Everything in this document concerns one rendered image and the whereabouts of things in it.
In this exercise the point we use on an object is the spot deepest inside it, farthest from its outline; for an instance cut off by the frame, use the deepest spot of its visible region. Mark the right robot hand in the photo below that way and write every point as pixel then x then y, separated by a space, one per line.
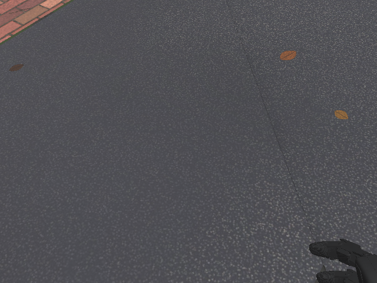
pixel 350 254

